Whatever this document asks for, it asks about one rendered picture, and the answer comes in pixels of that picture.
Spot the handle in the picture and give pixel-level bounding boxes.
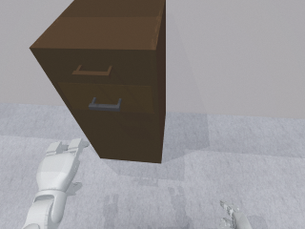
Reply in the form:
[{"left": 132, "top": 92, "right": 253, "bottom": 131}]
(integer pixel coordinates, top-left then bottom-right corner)
[
  {"left": 71, "top": 71, "right": 112, "bottom": 80},
  {"left": 89, "top": 97, "right": 122, "bottom": 112}
]

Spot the left robot forearm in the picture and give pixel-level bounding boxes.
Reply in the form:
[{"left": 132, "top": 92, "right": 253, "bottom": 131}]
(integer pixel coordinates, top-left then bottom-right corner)
[{"left": 22, "top": 189, "right": 68, "bottom": 229}]

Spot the cabinet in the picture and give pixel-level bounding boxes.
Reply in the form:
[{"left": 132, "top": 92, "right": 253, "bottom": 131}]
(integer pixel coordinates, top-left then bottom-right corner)
[{"left": 30, "top": 0, "right": 166, "bottom": 164}]

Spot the drawer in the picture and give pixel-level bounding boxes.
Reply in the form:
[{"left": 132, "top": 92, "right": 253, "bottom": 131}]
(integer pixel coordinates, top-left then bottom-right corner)
[{"left": 57, "top": 82, "right": 154, "bottom": 113}]

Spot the robot left hand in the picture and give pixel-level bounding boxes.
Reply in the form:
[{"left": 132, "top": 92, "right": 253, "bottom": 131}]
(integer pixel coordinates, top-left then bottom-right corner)
[{"left": 36, "top": 137, "right": 90, "bottom": 197}]

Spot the robot right hand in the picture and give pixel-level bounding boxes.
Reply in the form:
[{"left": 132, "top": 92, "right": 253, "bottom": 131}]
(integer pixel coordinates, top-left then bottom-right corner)
[{"left": 217, "top": 199, "right": 253, "bottom": 229}]

